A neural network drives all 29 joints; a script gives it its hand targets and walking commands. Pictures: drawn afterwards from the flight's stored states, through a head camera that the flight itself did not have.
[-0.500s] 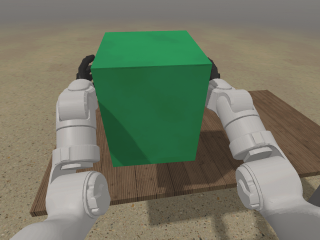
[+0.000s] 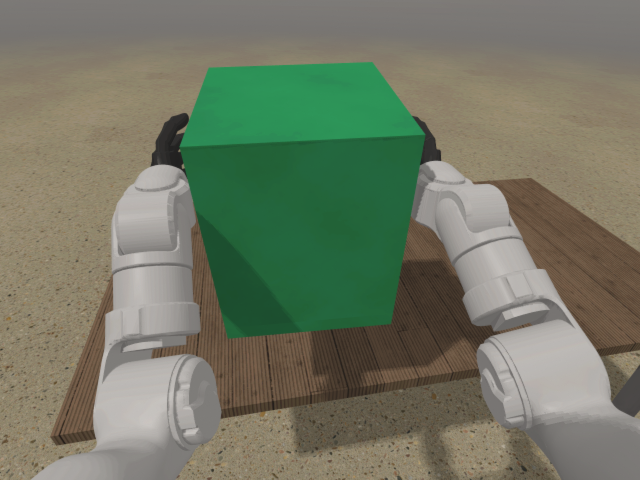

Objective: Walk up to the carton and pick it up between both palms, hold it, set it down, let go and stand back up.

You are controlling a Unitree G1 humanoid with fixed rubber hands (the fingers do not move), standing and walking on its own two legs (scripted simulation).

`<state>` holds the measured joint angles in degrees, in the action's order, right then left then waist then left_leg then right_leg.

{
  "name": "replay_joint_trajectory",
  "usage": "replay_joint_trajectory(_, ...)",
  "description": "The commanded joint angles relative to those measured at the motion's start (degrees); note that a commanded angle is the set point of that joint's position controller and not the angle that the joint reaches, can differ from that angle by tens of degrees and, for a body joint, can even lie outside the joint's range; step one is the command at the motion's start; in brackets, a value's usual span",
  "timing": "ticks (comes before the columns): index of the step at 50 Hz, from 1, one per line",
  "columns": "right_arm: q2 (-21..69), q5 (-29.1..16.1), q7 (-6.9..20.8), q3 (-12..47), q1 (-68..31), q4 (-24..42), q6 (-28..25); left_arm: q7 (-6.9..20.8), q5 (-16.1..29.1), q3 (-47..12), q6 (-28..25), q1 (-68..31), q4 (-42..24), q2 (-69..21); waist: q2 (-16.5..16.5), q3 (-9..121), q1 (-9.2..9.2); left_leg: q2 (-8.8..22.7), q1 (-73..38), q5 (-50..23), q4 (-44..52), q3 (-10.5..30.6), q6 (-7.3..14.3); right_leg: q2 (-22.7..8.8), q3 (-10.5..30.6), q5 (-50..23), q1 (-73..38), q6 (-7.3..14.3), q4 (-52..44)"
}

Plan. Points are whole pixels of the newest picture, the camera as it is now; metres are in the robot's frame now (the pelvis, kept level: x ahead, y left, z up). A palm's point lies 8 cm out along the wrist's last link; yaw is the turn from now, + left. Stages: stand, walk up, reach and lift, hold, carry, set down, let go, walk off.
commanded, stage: hold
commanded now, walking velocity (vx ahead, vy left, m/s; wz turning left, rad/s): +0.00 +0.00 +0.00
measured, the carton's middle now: (301, 197) +0.38 +0.00 +0.25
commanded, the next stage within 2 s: none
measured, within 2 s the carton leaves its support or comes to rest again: neither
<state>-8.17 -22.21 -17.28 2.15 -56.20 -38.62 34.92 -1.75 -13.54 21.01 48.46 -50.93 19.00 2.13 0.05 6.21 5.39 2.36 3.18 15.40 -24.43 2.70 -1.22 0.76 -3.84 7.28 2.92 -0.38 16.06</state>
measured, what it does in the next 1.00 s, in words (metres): stands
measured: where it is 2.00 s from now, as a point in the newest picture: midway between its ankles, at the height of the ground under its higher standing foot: outside the picture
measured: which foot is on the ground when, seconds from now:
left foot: down 0.00-1.00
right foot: down 0.00-1.00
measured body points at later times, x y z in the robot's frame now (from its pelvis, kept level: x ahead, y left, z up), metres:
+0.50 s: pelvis -0.01 +0.00 +0.00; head -0.10 +0.02 +0.44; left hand +0.38 +0.15 +0.28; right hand +0.37 -0.14 +0.28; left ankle -0.02 +0.13 -0.75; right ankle +0.02 -0.12 -0.75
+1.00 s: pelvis -0.01 +0.00 +0.00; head -0.09 +0.02 +0.44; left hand +0.38 +0.15 +0.28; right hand +0.38 -0.14 +0.28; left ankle -0.02 +0.13 -0.75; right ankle +0.02 -0.12 -0.75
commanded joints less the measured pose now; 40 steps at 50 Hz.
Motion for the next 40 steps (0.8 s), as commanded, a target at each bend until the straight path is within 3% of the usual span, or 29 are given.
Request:
replay_joint_trajectory(1,39.23,-9.15,6.43,14.14,-49.31,19.44,-1.16,9.47,7.18,-22.16,-2.17,-41.91,-3.96,-31.44,1.67,18.83,-1.30,-5.50,5.16,-18.41,4.05,-1.60,-1.93,3.74,3.16,-13.28,-14.36,-2.51,0.98)
replay_joint_trajectory(2,39.96,-9.38,6.35,14.66,-49.14,20.40,-1.39,9.71,7.80,-23.18,-2.25,-42.42,-5.55,-31.48,1.22,19.46,-1.70,-5.44,4.69,-19.98,4.08,-1.81,-1.84,4.06,3.00,-14.40,-14.73,-2.60,1.08)
replay_joint_trajectory(3,38.88,-9.56,6.31,14.15,-49.78,21.39,-1.67,9.72,8.51,-24.77,-2.12,-42.89,-6.07,-33.09,2.68,20.97,-0.57,-5.20,3.11,-20.53,3.81,-1.19,-2.67,4.30,2.75,-14.47,-14.46,-2.24,1.19)
replay_joint_trajectory(4,38.86,-10.01,6.36,14.18,-50.98,23.10,-1.77,9.71,9.29,-24.85,-2.12,-43.55,-6.56,-33.68,2.80,21.64,-0.63,-5.26,2.88,-21.24,3.17,-1.41,-2.88,4.64,2.82,-14.32,-14.01,-2.07,1.17)
replay_joint_trajectory(6,39.88,-9.88,6.37,14.62,-50.47,22.89,-1.72,9.37,9.69,-25.50,-2.62,-44.14,-7.19,-33.41,1.75,21.75,-0.64,-5.54,2.77,-21.77,2.64,-1.27,-2.94,4.47,2.85,-15.20,-13.94,-2.10,1.19)
replay_joint_trajectory(8,39.12,-9.63,6.37,14.03,-49.98,24.61,-1.95,9.14,10.05,-27.59,-2.41,-44.52,-8.54,-35.83,5.13,22.78,0.71,-5.32,2.23,-22.59,2.67,-1.11,-3.81,4.90,2.78,-14.86,-13.12,-1.45,1.37)
replay_joint_trajectory(12,37.28,-6.93,7.21,10.99,-49.39,18.78,-1.28,9.17,9.96,-27.43,-2.49,-44.91,-5.56,-35.46,5.84,18.64,1.82,-4.49,5.42,-16.02,4.93,-0.66,-3.62,4.71,2.11,-8.67,-12.26,-0.69,0.52)
replay_joint_trajectory(13,37.97,-6.44,7.50,11.11,-49.61,18.47,-1.47,9.19,10.21,-26.45,-2.89,-45.62,-5.48,-34.88,3.96,19.44,1.28,-4.27,6.19,-14.47,5.45,-0.85,-3.20,4.85,2.17,-7.59,-12.91,-0.99,0.59)
replay_joint_trajectory(14,38.82,-6.63,7.68,10.59,-49.10,18.73,-1.79,9.13,10.49,-27.71,-3.18,-46.64,-7.53,-35.88,5.15,21.37,1.95,-4.12,6.57,-15.03,5.39,-0.47,-3.17,4.70,2.04,-8.84,-13.70,-0.93,1.30)
replay_joint_trajectory(15,38.10,-5.77,7.78,10.08,-48.39,17.24,-1.52,9.34,9.64,-26.89,-2.93,-46.00,-5.46,-35.32,5.47,19.30,2.02,-4.74,6.90,-13.99,5.68,-0.98,-3.03,4.10,2.71,-8.06,-13.19,-1.07,0.87)
replay_joint_trajectory(17,38.75,-6.22,7.87,10.66,-49.99,16.45,-1.63,9.25,10.11,-27.18,-3.30,-47.77,-6.38,-34.79,5.19,21.09,2.02,-4.62,5.93,-15.45,5.35,-0.56,-3.18,4.47,2.71,-9.82,-14.09,-1.21,1.22)
replay_joint_trajectory(19,37.68,-5.35,8.21,9.42,-49.57,13.17,-1.37,9.50,8.12,-24.08,-3.26,-46.44,-1.45,-33.52,4.64,16.91,1.64,-4.53,7.91,-10.61,6.81,-0.71,-2.64,4.03,2.76,-5.80,-13.73,-1.25,0.95)
replay_joint_trajectory(21,38.86,-5.46,8.55,9.39,-51.32,12.88,-1.90,9.58,7.56,-22.41,-3.61,-47.27,-0.27,-32.56,4.09,17.53,-0.79,-4.74,10.42,-9.18,7.63,-1.08,-1.86,3.82,2.49,-4.47,-13.59,-1.34,0.52)
replay_joint_trajectory(24,40.32,-6.27,8.66,10.75,-54.10,16.35,-2.88,9.31,8.48,-22.35,-4.25,-47.29,0.85,-34.29,2.61,21.49,-1.63,-4.98,9.59,-12.70,6.29,-1.46,-1.37,4.03,2.95,-8.41,-14.85,-1.62,1.36)
replay_joint_trajectory(26,39.83,-8.23,8.08,11.56,-56.03,19.08,-3.31,8.86,10.16,-23.73,-4.51,-47.92,-0.79,-34.64,3.41,24.15,-0.30,-5.35,6.17,-17.10,4.10,-0.99,-2.33,3.88,2.92,-11.46,-14.32,-1.64,1.65)
replay_joint_trajectory(29,39.48,-6.49,7.86,10.52,-55.85,15.94,-2.96,8.74,8.45,-19.86,-4.34,-46.43,4.54,-32.99,0.73,18.78,-1.75,-5.69,8.23,-10.45,5.72,-2.06,-1.22,3.39,2.96,-5.99,-12.11,-2.25,-0.27)
replay_joint_trajectory(30,40.78,-6.49,7.67,10.53,-54.31,16.97,-3.30,8.98,8.34,-19.86,-4.51,-45.49,3.13,-32.71,-0.96,20.29,-1.84,-5.84,8.75,-11.11,5.85,-2.12,-0.65,3.28,3.38,-7.83,-13.39,-2.80,0.02)
replay_joint_trajectory(31,40.46,-6.78,7.57,11.20,-53.39,16.72,-3.13,9.09,7.93,-19.71,-4.59,-45.27,1.88,-32.46,-0.06,21.36,-1.89,-5.96,7.93,-12.96,5.65,-1.91,-0.65,3.00,4.00,-10.19,-14.19,-2.58,0.26)
replay_joint_trajectory(33,38.98,-6.40,7.64,9.39,-51.88,11.83,-2.21,9.51,7.88,-19.27,-4.53,-46.73,3.05,-31.00,0.60,18.36,-0.60,-5.62,8.10,-10.15,6.45,-1.73,-0.86,3.34,3.48,-6.30,-12.86,-2.33,-0.16)
replay_joint_trajectory(37,40.23,-7.08,7.51,9.94,-52.12,15.18,-2.60,9.58,9.59,-22.65,-4.81,-48.65,-0.60,-32.97,2.64,22.64,0.47,-5.36,6.02,-14.00,5.30,-1.43,-1.76,3.74,3.23,-8.94,-13.43,-1.92,0.60)
replay_joint_trajectory(40,39.56,-7.06,7.32,10.53,-51.77,16.15,-2.69,9.45,9.25,-22.19,-4.78,-46.50,0.53,-33.10,2.33,21.55,0.24,-5.65,6.29,-14.68,4.93,-1.59,-2.06,3.59,3.06,-9.69,-13.26,-2.02,0.28)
